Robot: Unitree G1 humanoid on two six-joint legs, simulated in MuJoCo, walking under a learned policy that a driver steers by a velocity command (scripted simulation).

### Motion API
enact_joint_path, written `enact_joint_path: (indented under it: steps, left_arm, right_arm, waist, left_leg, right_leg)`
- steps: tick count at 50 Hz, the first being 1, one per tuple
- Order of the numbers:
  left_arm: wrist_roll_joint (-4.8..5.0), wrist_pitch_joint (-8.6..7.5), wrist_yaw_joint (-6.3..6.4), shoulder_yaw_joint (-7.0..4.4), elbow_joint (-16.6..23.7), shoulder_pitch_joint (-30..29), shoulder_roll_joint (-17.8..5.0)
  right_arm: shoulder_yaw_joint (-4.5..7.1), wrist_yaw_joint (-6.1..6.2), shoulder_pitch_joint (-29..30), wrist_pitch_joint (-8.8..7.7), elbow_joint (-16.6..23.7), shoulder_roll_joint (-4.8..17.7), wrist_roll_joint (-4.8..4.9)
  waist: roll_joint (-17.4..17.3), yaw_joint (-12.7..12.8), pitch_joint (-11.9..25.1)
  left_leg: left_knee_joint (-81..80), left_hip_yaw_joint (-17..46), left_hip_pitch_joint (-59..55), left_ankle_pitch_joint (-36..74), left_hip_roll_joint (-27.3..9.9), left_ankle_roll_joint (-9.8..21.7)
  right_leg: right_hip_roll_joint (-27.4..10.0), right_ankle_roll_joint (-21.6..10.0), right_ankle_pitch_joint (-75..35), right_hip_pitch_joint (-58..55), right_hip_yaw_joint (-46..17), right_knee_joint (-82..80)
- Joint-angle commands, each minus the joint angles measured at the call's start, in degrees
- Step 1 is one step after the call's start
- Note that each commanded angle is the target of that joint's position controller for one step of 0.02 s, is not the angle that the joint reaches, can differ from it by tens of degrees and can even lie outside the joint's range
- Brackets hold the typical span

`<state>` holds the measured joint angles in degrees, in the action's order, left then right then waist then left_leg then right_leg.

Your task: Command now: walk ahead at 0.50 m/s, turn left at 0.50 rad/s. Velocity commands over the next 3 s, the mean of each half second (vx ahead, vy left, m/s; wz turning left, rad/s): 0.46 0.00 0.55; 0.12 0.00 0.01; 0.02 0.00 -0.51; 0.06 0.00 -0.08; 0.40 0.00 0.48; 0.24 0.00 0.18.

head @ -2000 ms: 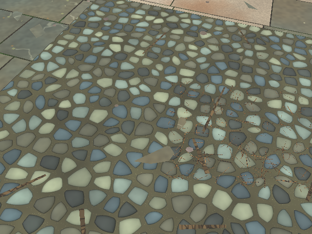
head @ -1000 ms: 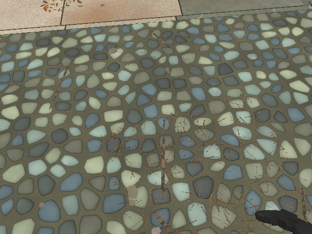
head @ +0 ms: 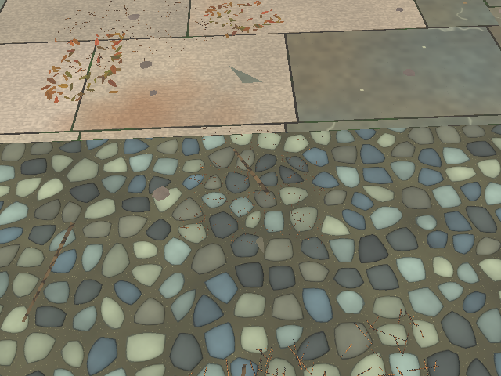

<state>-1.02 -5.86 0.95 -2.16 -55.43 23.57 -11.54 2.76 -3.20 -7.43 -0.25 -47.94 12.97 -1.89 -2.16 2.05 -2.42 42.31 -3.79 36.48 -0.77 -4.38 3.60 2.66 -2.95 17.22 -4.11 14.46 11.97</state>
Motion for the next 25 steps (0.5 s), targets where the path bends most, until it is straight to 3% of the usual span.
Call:
enact_joint_path:
  steps: [1,4,5,6,7,8,9,10,11,13,15,18,20,22,25]
  left_arm:
    - [-0.19,0.01,0.78,-1.54,1.3,2.5,-8.2]
    - [-0.50,1.09,1.35,-2.14,1.4,1.1,-10.8]
    - [-0.55,1.69,1.31,-2.41,1.6,0.8,-11.7]
    - [-0.27,2.08,1.04,-2.52,2.2,-0.1,-12.0]
    - [-0.26,1.89,0.68,-1.89,4.3,0.1,-9.4]
    - [0.69,1.37,-0.51,-1.45,8.9,-0.1,-5.7]
    - [-0.21,0.67,-0.79,-1.86,10.1,-7.6,-9.3]
    - [0.55,-0.14,-1.07,-1.50,11.2,-9.4,-8.4]
    - [0.56,-0.44,-0.91,-1.52,10.3,-8.2,-8.3]
    - [-1.38,1.59,-0.99,-1.39,9.8,-6.1,-7.5]
    - [-1.96,3.37,-1.43,-1.35,10.4,-6.1,-6.8]
    - [-1.82,4.18,-1.77,-1.17,13.1,-12.3,-6.5]
    - [-1.49,4.20,-1.65,-1.11,14.6,-16.6,-6.8]
    - [-1.11,4.05,-1.57,-0.71,15.8,-19.2,-6.4]
    - [-0.42,3.75,-1.34,-0.22,17.4,-22.9,-6.7]
  right_arm:
    - [-0.19,-0.37,6.3,-0.87,5.7,1.7,-0.20]
    - [0.78,0.25,0.5,-0.78,4.7,3.6,-0.37]
    - [1.50,0.51,-4.5,-1.07,3.4,4.8,-0.41]
    - [2.61,1.04,-12.5,-1.60,0.9,6.7,-0.90]
    - [4.37,1.92,-18.8,-1.73,-0.3,12.3,-1.34]
    - [5.56,2.02,-15.3,-1.16,1.2,17.5,-0.15]
    - [5.28,2.32,-15.7,-0.44,1.1,15.8,1.13]
    - [4.54,2.81,-12.7,-0.47,0.8,13.2,1.36]
    - [3.77,2.90,-10.5,-0.78,0.7,10.3,1.29]
    - [2.89,3.26,-7.4,-1.79,1.3,8.1,1.78]
    - [2.87,3.01,-8.8,-2.98,1.0,8.9,2.15]
    - [3.25,2.92,-12.2,-3.30,0.6,10.6,1.99]
    - [3.17,3.05,-14.3,-3.02,0.4,10.6,1.93]
    - [3.26,3.31,-16.1,-2.53,0.2,11.0,1.95]
    - [3.29,3.86,-18.3,-1.56,0.4,11.2,1.66]
  waist:
    - [5.8,0.1,-3.5]
    - [8.1,-3.3,1.1]
    - [8.2,-5.4,4.3]
    - [5.9,-9.3,8.6]
    - [-0.7,-11.2,13.9]
    - [-12.5,-6.8,17.1]
    - [-1.0,-9.1,13.1]
    - [0.7,-7.1,6.6]
    - [4.8,-4.1,2.4]
    - [4.0,-0.7,1.8]
    - [2.8,0.0,2.5]
    - [0.9,-1.6,0.9]
    - [0.1,-2.9,-0.2]
    - [-1.0,-4.1,1.1]
    - [-2.6,-6.1,2.6]
  left_leg:
    - [-5.0,-3.8,-0.6,-2.9,2.1,2.3]
    - [-6.3,-6.6,-9.7,-12.1,7.5,6.1]
    - [-8.1,-6.3,-15.7,-14.2,9.3,7.7]
    - [-13.3,-4.2,-27.3,-12.4,10.0,9.6]
    - [-15.1,11.8,-40.9,-16.8,-2.2,13.0]
    - [-23.6,45.7,-54.0,-14.0,-16.0,23.1]
    - [-26.5,41.6,-51.6,-12.1,-14.8,21.5]
    - [-27.1,34.0,-44.7,-7.9,-13.7,19.4]
    - [-28.0,28.6,-37.2,-0.3,-10.9,16.5]
    - [-29.0,20.9,-29.8,7.6,-5.6,13.8]
    - [-29.3,18.6,-28.0,12.5,-3.5,13.6]
    - [-30.6,17.9,-27.4,11.4,-1.7,12.2]
    - [-28.4,17.2,-28.7,21.9,-0.9,10.4]
    - [-24.7,15.9,-30.7,31.5,0.2,8.2]
    - [-20.9,17.4,-34.3,34.4,0.4,6.6]
  right_leg:
    - [-17.4,-3.6,-41.0,-0.8,-2.4,0.5]
    - [-18.1,-3.3,-63.9,-4.0,0.0,13.7]
    - [-18.3,-3.4,-64.1,-3.0,0.1,22.5]
    - [-17.3,-2.2,-55.5,2.8,0.9,35.4]
    - [-14.5,-0.6,-28.9,16.3,0.8,53.2]
    - [-0.2,2.8,14.5,40.9,-6.2,72.8]
    - [-3.8,2.2,9.5,47.8,-16.1,72.9]
    - [-6.3,1.9,3.9,48.4,-16.3,68.8]
    - [-8.2,2.0,1.4,44.7,-16.1,62.8]
    - [-9.6,3.5,0.7,37.7,-16.4,56.8]
    - [-9.3,4.8,0.2,36.7,-15.4,53.5]
    - [-9.2,6.2,-5.8,40.5,-14.2,46.6]
    - [-8.2,6.7,-9.2,42.1,-13.7,41.3]
    - [-6.3,6.5,-11.6,41.0,-13.3,36.7]
    - [-3.6,5.4,-13.7,39.8,-13.5,31.0]
